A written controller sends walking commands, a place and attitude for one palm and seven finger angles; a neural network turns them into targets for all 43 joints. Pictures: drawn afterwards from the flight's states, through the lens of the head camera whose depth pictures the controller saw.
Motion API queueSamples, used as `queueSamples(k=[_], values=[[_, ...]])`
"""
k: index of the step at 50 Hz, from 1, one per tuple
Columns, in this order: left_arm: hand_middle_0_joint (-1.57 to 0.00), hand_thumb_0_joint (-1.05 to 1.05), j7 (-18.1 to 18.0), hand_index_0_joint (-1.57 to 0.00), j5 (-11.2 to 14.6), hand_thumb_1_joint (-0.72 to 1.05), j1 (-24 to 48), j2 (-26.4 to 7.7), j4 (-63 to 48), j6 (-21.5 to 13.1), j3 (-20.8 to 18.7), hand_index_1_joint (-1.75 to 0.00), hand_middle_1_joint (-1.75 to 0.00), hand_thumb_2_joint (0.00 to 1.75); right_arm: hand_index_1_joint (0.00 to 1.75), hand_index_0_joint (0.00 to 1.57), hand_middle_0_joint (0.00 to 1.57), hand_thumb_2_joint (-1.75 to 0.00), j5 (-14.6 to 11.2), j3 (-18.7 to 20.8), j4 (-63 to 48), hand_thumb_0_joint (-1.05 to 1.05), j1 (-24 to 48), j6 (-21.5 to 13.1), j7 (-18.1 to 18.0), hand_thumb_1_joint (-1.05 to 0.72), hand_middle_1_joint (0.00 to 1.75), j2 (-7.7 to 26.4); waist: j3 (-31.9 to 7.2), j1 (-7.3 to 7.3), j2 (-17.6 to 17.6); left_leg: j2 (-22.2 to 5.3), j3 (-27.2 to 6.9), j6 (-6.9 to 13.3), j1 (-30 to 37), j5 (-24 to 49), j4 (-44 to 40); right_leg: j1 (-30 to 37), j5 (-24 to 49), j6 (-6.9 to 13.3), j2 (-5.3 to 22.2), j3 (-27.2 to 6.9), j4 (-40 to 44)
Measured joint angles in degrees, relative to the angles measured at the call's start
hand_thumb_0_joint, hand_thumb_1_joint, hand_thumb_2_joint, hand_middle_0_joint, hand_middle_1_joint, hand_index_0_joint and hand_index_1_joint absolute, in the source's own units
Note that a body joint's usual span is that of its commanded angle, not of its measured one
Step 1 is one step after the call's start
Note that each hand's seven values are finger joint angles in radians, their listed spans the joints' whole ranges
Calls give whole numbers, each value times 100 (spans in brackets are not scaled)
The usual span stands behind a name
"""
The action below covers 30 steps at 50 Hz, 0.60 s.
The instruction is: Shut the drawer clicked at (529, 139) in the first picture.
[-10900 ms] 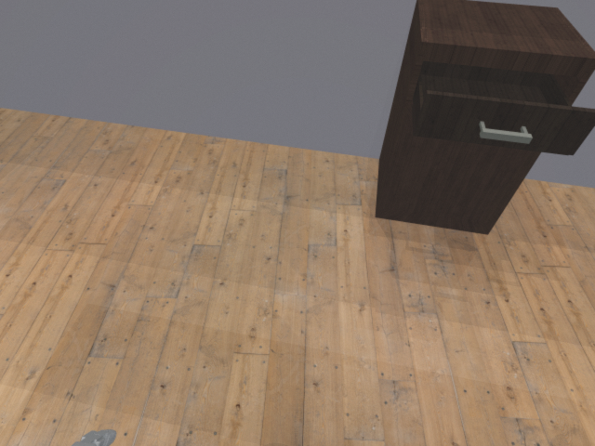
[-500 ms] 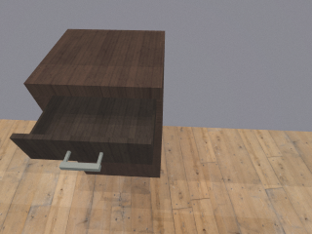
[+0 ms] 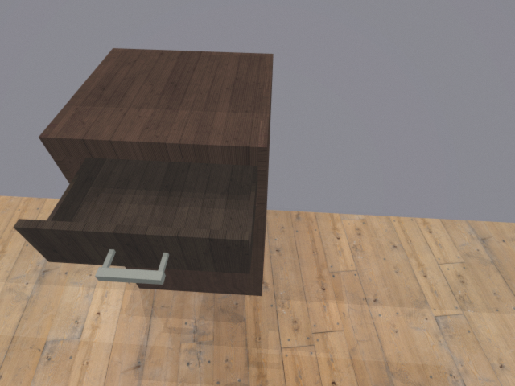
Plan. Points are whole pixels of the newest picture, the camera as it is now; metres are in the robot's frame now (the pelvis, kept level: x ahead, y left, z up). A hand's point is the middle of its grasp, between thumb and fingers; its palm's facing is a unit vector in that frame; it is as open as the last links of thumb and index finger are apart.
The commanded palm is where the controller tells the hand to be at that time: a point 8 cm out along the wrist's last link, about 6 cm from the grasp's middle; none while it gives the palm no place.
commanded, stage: shuffle to correct the standing spot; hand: left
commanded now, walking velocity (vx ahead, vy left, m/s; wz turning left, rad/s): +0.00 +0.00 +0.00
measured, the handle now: (134, 266) +0.35 +0.28 -0.10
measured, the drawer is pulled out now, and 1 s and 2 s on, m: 0.20 0.20 0.20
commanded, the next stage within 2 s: come to a stop and stand still in 0.34 s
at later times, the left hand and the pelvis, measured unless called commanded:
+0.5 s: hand out of the picture -0.01 +0.25 -0.18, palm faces +0.05 -0.95 -0.30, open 7.4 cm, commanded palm none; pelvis -0.05 +0.04 -0.01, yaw -1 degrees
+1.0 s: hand out of the picture -0.07 +0.21 -0.18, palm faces -0.01 -0.98 -0.19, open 7.3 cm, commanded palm none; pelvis -0.05 +0.05 -0.01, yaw -1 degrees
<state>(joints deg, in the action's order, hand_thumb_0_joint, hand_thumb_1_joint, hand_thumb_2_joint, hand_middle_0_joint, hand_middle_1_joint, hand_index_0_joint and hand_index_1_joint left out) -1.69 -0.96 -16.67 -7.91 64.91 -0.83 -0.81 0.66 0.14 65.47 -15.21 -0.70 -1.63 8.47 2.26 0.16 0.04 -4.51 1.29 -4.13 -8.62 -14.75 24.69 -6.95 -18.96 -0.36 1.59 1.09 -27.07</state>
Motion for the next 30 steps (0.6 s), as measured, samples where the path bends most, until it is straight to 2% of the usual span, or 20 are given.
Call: queueSamples(k=[6,12,17,20,21,23,26,28,30], values=[[-20,1,-3,-20,-5,91,1,-16,-29,18,-11,-30,-29,90,30,20,20,-90,-8,9,-43,1,16,24,-1,-91,30,16,11,21,-7,1,-1,1,-23,15,7,-22,17,0,1,0,-4],[-20,1,-33,-20,-22,91,117,-47,-287,116,-116,-30,-29,90,30,20,20,-90,1,117,-336,1,114,173,26,-91,30,105,155,82,41,56,42,39,-324,-54,346,-373,-83,-26,65,-66,-418],[-20,1,-54,-20,-58,90,233,-127,-512,197,-221,-30,-30,90,30,20,20,-90,20,253,-613,1,233,307,59,-91,30,273,280,78,47,204,190,183,-695,-245,901,-629,-180,-116,242,-91,-788],[-20,1,-55,-20,-65,90,282,-250,-606,289,-288,-30,-30,90,30,20,20,-90,35,300,-727,1,301,286,83,-91,30,322,331,94,-116,382,362,333,-689,-53,781,-793,-256,-209,427,-207,-1049],[-20,1,-57,-20,-63,90,312,-301,-632,339,-312,-30,-30,90,30,20,20,-90,53,303,-779,1,320,271,97,-91,30,321,344,106,-161,413,410,386,-713,-56,802,-895,-354,-124,449,-226,-1230],[-20,1,-88,-20,-48,90,397,-388,-655,431,-347,-30,-30,90,30,20,20,-90,79,286,-899,1,350,270,106,-91,30,304,335,90,-165,407,469,468,-789,-50,799,-1278,-1010,41,336,-218,-2168],[-20,1,-92,-20,-41,91,510,-469,-706,430,-369,-30,-29,90,30,20,20,-90,120,226,-985,0,379,286,100,-91,30,250,293,35,-127,423,490,524,-858,111,639,-1659,-1108,184,166,-37,-3248],[-20,1,-68,-20,-45,91,512,-460,-764,377,-330,-30,-29,90,30,20,20,-90,127,188,-963,0,370,259,101,-91,30,202,218,18,-92,459,497,534,-864,233,484,-1576,-1070,194,116,141,-3066],[-20,1,-41,-20,-41,91,464,-399,-788,305,-261,-30,-29,90,30,20,20,-90,132,156,-907,0,336,221,104,-91,30,154,123,-3,-44,499,502,530,-849,326,353,-1240,-1019,202,69,266,-2245]])
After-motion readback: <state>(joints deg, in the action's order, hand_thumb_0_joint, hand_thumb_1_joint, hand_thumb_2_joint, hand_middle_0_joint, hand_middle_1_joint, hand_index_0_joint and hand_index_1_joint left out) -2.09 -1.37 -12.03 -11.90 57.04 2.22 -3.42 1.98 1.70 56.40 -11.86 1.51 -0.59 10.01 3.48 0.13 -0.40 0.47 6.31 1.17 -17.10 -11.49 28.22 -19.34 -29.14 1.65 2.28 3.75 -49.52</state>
